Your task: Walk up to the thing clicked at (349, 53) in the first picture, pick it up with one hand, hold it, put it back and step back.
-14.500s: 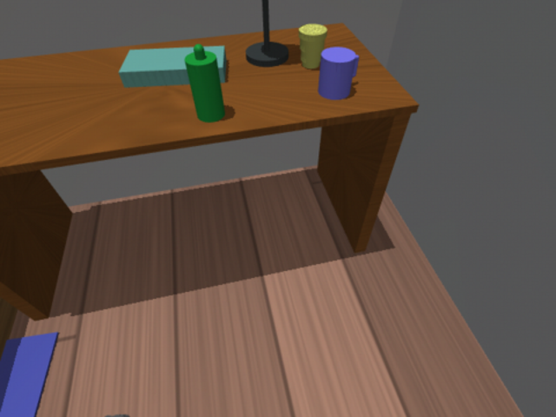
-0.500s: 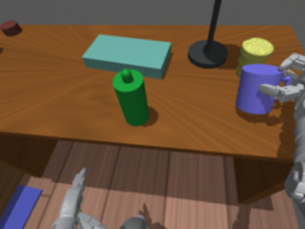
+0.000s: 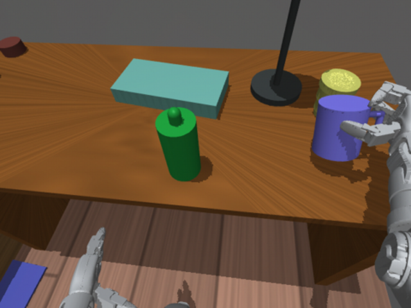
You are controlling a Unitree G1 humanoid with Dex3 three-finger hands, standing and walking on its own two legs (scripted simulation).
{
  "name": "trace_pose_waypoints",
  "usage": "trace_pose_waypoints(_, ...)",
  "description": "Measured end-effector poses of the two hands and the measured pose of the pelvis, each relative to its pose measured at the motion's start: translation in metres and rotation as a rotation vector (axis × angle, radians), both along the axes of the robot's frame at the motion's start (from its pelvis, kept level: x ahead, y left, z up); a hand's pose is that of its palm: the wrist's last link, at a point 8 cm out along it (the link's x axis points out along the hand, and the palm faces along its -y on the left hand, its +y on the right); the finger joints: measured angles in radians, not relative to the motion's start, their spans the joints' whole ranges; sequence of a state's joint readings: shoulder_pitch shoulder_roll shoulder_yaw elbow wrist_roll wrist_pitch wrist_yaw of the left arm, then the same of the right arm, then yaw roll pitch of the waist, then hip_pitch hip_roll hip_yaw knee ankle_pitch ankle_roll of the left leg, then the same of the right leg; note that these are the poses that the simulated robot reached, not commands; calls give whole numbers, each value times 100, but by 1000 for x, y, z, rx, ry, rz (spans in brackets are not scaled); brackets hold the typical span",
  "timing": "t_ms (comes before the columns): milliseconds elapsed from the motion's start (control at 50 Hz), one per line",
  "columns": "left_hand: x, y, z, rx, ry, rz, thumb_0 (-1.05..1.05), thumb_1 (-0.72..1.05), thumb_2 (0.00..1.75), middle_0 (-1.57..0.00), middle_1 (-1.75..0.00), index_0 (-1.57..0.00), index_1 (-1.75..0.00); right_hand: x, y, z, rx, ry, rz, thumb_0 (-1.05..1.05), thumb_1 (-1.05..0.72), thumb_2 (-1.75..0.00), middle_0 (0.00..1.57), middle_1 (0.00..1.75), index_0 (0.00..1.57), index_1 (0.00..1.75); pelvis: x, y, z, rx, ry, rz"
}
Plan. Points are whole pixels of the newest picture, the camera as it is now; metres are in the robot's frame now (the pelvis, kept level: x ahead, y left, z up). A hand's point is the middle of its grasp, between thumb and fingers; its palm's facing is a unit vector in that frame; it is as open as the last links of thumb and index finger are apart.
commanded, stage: lift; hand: right
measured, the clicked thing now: (348, 126) +0.47 -0.21 +0.09
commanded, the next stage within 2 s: hold in 1.12 s
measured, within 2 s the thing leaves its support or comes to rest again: neither
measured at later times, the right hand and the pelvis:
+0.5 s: hand (400, 123) +0.37 -0.21 +0.21, palm faces +0.18 +0.98 -0.02, open 7.6 cm; pelvis -0.02 +0.00 +0.01, yaw -1 degrees
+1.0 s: hand out of the picture +0.31 -0.20 +0.26, palm faces +0.19 +0.98 -0.03, open 7.5 cm; pelvis -0.04 +0.00 +0.02, yaw -2 degrees
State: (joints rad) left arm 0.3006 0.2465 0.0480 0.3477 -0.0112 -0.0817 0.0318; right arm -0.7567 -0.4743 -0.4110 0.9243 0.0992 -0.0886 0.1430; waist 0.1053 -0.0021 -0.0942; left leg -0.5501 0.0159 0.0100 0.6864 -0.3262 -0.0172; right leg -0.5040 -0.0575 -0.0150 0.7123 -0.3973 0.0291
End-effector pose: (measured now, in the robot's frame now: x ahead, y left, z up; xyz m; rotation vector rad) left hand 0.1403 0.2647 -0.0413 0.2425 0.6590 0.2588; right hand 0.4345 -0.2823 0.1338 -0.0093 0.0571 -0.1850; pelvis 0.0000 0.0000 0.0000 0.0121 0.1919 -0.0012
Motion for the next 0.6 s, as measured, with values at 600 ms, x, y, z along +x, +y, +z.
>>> trace_pose_waypoints(600, -17, -6, -7, -54, -55, -2, -1, -52, 4, -5, -5, -6, -4, -118, 23, 81, -29, -95, 14, 1, 54, -94, 64, 113, 131, 144, -31, 2, 14, -17, -186, -18)
